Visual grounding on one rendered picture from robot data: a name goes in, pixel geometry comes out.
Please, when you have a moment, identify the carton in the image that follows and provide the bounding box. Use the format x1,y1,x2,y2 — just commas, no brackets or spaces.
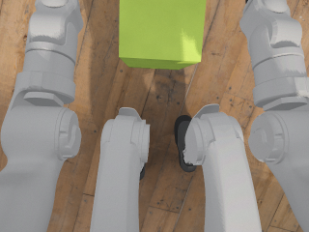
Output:
119,0,207,71

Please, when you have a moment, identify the left robot upper arm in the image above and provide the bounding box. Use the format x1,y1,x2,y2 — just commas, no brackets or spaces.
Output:
0,105,82,232

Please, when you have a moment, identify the left robot thigh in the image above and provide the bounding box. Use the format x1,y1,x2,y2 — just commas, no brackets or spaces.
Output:
90,115,150,232

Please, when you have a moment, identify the left robot shin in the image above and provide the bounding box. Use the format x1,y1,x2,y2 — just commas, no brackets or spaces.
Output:
100,107,145,171

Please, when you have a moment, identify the robot left forearm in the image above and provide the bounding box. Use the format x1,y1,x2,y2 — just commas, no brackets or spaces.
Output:
0,0,84,154

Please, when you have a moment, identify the robot right forearm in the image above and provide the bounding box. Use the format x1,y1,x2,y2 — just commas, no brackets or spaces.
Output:
239,0,309,112

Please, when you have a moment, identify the right robot upper arm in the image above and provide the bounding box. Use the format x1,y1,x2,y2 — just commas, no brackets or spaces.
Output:
247,110,309,232

